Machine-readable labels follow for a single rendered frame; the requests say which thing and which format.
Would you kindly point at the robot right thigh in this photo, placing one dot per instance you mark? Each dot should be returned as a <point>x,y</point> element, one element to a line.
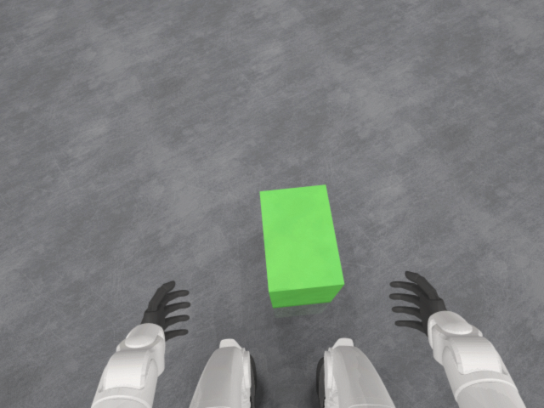
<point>349,372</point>

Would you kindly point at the robot left forearm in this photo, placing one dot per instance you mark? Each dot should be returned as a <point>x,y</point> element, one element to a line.
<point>129,379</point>

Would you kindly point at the robot right hand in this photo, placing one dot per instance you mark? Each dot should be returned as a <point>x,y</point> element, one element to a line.
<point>426,299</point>

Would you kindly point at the robot right shin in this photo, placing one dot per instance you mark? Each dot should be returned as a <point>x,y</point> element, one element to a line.
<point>331,400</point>

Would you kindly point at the robot right forearm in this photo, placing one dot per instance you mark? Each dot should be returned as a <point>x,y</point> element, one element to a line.
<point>477,375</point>

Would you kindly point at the carton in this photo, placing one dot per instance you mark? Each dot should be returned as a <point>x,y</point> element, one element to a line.
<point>302,259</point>

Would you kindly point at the robot left hand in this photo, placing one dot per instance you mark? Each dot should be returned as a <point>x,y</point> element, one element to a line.
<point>158,309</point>

